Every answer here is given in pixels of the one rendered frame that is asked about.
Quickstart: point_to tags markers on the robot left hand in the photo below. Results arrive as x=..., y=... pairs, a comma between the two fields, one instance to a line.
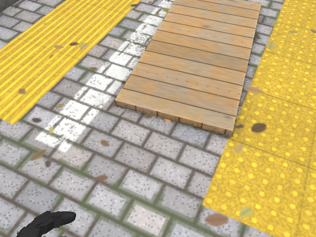
x=46, y=222

